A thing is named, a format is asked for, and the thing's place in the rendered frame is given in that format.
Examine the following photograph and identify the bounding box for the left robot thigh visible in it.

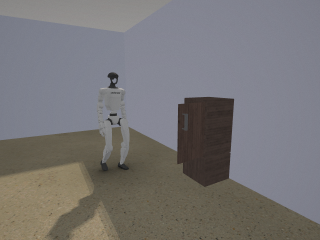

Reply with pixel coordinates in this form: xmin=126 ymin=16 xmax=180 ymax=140
xmin=118 ymin=118 xmax=130 ymax=149

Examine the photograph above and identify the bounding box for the robot right hand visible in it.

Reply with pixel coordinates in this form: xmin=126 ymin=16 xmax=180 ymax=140
xmin=98 ymin=122 xmax=106 ymax=137

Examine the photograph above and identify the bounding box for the right robot upper arm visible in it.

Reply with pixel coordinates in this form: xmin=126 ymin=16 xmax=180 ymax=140
xmin=98 ymin=88 xmax=107 ymax=109

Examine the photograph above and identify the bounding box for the left robot upper arm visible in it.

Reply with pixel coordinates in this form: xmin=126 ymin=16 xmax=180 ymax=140
xmin=119 ymin=88 xmax=126 ymax=106

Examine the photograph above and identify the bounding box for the robot torso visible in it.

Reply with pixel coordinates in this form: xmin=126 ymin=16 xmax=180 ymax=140
xmin=104 ymin=86 xmax=122 ymax=125

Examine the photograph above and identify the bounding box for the robot right forearm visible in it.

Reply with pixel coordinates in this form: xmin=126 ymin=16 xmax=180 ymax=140
xmin=96 ymin=103 xmax=104 ymax=123

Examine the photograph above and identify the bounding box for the cupboard door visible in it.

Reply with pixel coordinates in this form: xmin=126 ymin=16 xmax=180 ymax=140
xmin=177 ymin=102 xmax=206 ymax=164

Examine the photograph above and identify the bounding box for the robot left forearm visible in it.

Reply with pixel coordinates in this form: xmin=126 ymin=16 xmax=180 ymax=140
xmin=120 ymin=105 xmax=127 ymax=119

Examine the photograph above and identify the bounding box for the handle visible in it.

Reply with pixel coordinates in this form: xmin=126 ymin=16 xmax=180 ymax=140
xmin=182 ymin=113 xmax=188 ymax=131

